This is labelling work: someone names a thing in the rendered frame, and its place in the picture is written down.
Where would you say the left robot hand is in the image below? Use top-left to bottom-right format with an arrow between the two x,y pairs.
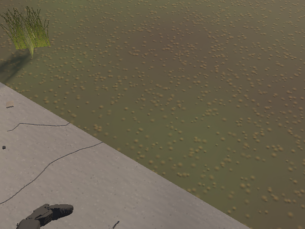
16,204 -> 73,229

